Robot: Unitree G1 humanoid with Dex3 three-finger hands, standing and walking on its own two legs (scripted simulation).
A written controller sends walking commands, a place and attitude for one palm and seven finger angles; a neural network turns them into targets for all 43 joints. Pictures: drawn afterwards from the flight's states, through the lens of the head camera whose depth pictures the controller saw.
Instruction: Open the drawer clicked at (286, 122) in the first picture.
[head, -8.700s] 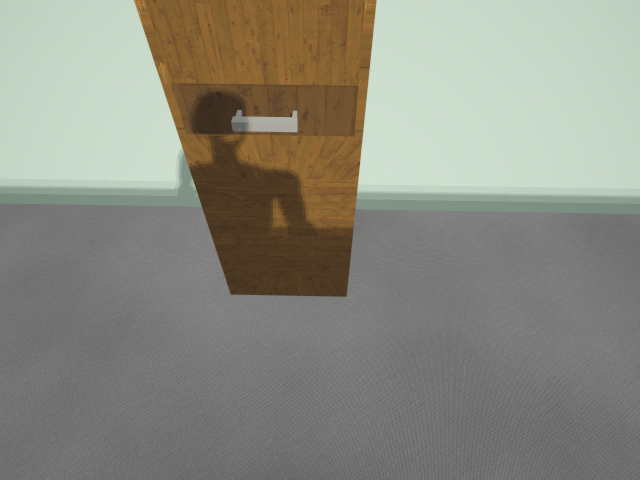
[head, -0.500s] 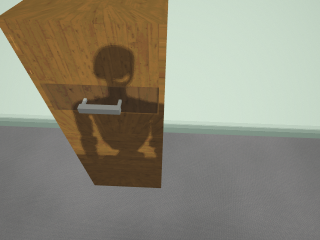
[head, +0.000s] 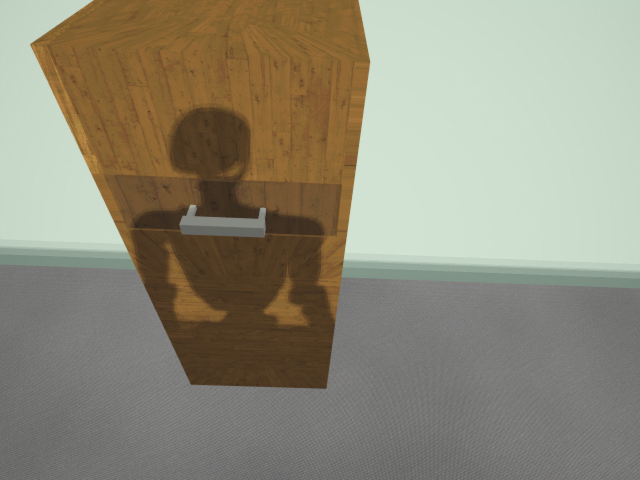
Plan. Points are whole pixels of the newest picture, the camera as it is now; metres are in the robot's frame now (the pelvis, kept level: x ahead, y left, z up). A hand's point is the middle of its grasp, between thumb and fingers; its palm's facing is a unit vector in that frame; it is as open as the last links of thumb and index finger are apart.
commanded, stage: look again from close up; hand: left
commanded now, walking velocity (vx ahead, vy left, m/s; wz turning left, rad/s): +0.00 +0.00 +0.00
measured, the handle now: (225, 218) +0.52 +0.20 +0.01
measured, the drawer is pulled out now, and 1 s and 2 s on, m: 0.00 0.00 0.00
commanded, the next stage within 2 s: raise the hand with hooked fingers in 0.04 s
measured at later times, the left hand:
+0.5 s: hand (172, 439) +0.18 +0.19 -0.04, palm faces -0.04 -0.31 -0.95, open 8.2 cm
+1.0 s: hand (170, 378) +0.23 +0.20 +0.01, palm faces -0.03 -0.12 -0.99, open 11.1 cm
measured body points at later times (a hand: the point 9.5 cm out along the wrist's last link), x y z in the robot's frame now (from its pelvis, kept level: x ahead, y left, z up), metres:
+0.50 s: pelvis -0.02 +0.00 -0.03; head -0.02 -0.02 +0.42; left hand +0.18 +0.21 +0.01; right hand +0.18 -0.24 -0.11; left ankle +0.00 +0.07 -0.74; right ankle -0.01 -0.09 -0.74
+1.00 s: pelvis +0.02 -0.03 -0.02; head +0.04 -0.06 +0.43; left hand +0.23 +0.21 +0.06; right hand +0.22 -0.23 -0.12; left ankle +0.00 +0.08 -0.74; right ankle -0.01 -0.09 -0.74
